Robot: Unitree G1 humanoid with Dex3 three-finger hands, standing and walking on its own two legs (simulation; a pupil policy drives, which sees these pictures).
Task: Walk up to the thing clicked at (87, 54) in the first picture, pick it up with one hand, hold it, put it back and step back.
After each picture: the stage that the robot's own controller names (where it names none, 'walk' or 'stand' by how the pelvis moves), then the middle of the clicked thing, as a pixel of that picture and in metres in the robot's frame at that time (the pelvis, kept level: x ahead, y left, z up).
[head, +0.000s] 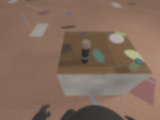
stand; (85, 52) +0.57 +0.06 -0.01
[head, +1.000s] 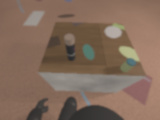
rise first; (70, 49) +0.50 +0.19 +0.01
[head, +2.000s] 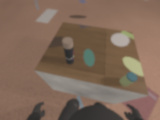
rise first; (69, 52) +0.46 +0.19 +0.02
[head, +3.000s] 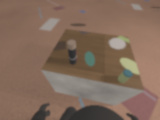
stand; (72, 53) +0.53 +0.18 -0.01
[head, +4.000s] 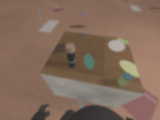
stand; (71, 56) +0.50 +0.18 -0.02
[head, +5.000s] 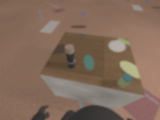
stand; (70, 57) +0.49 +0.18 -0.02
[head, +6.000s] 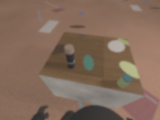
stand; (70, 57) +0.49 +0.18 -0.02
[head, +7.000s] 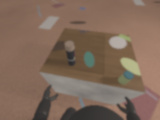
rise first; (70, 54) +0.50 +0.19 -0.01
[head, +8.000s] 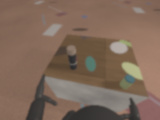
go down; (72, 58) +0.49 +0.18 -0.01
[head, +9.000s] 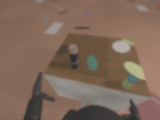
go down; (74, 57) +0.49 +0.18 -0.01
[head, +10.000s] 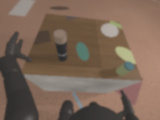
go down; (61, 48) +0.48 +0.17 +0.05
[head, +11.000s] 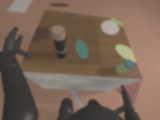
approach; (60, 45) +0.49 +0.17 +0.06
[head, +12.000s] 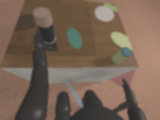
close; (48, 33) +0.52 +0.19 +0.10
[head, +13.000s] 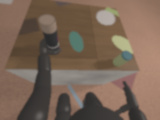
lift; (51, 39) +0.49 +0.18 +0.09
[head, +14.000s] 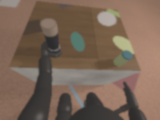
lift; (53, 41) +0.48 +0.18 +0.09
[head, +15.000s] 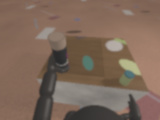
lift; (60, 55) +0.31 +0.17 +0.22
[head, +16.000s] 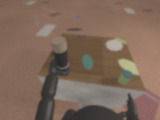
hold; (61, 59) +0.32 +0.17 +0.18
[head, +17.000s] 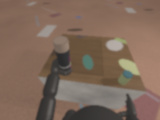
hold; (63, 58) +0.32 +0.16 +0.18
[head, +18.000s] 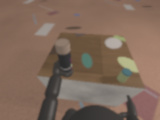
hold; (65, 60) +0.33 +0.15 +0.16
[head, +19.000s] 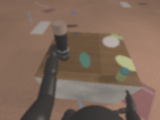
crouch; (62, 43) +0.43 +0.17 +0.20
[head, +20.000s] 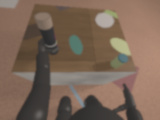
lower; (49, 37) +0.51 +0.20 +0.09
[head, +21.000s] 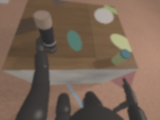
lower; (47, 36) +0.51 +0.19 +0.10
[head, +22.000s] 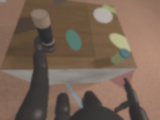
lower; (46, 35) +0.52 +0.20 +0.10
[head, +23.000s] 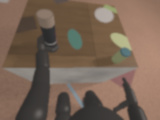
lower; (49, 35) +0.52 +0.18 +0.10
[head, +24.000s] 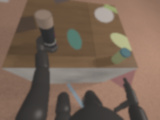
rest; (48, 35) +0.51 +0.19 +0.10
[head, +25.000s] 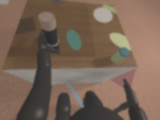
withdraw; (51, 36) +0.51 +0.17 +0.10
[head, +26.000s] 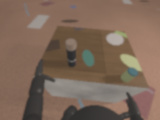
sink last; (71, 54) +0.47 +0.15 +0.04
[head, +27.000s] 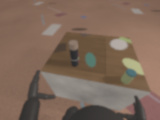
stand; (74, 54) +0.51 +0.16 +0.04
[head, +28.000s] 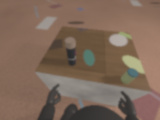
stand; (71, 53) +0.48 +0.17 +0.05
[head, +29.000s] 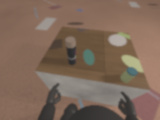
stand; (71, 52) +0.49 +0.17 +0.06
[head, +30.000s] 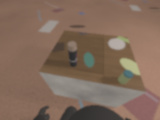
stand; (72, 55) +0.50 +0.16 +0.01
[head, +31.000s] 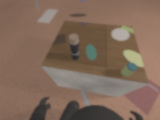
walk; (74, 48) +0.53 +0.14 +0.00
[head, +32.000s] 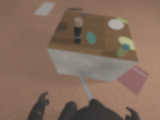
walk; (77, 32) +0.72 +0.15 +0.00
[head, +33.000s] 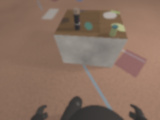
walk; (76, 20) +1.01 +0.26 +0.01
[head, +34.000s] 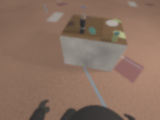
stand; (82, 24) +1.08 +0.16 -0.01
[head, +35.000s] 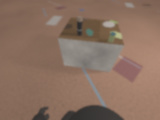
stand; (79, 26) +1.09 +0.18 -0.02
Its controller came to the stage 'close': yes
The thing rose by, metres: 0.21
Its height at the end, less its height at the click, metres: +0.00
